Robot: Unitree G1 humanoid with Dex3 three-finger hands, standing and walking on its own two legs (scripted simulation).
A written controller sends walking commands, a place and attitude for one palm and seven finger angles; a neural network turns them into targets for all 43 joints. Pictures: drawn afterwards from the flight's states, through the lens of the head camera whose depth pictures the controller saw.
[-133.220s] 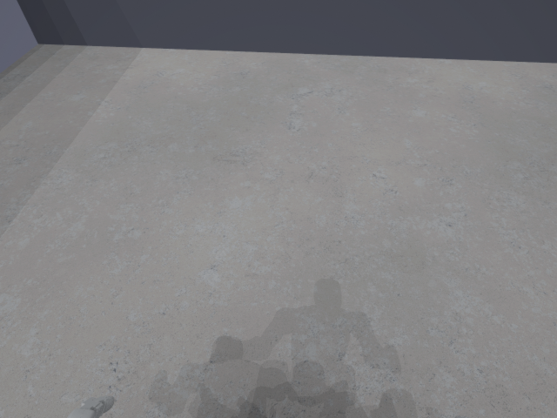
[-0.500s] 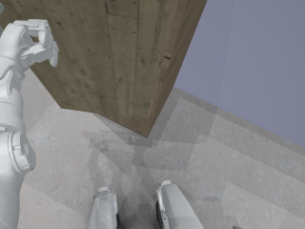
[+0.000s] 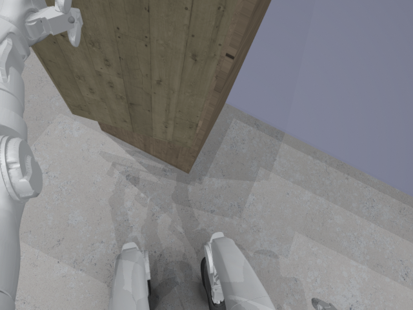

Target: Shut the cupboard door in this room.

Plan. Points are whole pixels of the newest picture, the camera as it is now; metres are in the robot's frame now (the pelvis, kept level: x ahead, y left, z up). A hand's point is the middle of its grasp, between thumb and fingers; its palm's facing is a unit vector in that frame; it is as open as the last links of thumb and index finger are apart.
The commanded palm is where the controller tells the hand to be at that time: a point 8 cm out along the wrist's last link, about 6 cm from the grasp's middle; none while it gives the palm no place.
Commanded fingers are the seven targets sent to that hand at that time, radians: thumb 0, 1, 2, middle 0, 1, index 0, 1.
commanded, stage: pull the fist back off the door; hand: left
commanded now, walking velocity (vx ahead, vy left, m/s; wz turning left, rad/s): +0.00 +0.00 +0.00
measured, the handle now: out of the picture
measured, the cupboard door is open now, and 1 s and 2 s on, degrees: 11 6 6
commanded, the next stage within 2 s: draw the hand back to the body in 0.90 s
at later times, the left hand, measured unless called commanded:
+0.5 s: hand (88, 12) +0.59 +0.13 +0.12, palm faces +0.12 -0.99 +0.00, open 3.2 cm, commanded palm +0.54 +0.17 +0.11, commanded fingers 0.00 0.90 0.90 -1.30 -1.50 -1.30 -1.50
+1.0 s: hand (87, 52) +0.51 +0.13 +0.11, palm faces +0.09 -1.00 -0.03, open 3.1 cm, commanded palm +0.48 +0.18 +0.11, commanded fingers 0.00 0.90 0.90 -1.30 -1.50 -1.30 -1.50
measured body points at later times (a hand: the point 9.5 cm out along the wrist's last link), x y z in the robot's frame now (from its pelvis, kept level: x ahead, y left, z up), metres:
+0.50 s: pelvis +0.03 -0.01 +0.04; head +0.18 +0.00 +0.46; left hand +0.57 +0.18 +0.12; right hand +0.00 -0.25 -0.08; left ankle +0.05 +0.12 -0.59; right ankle +0.05 -0.15 -0.59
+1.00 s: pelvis +0.04 -0.02 +0.05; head +0.15 -0.01 +0.48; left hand +0.50 +0.18 +0.12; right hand +0.13 -0.28 -0.07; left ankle +0.05 +0.12 -0.59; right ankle +0.05 -0.15 -0.59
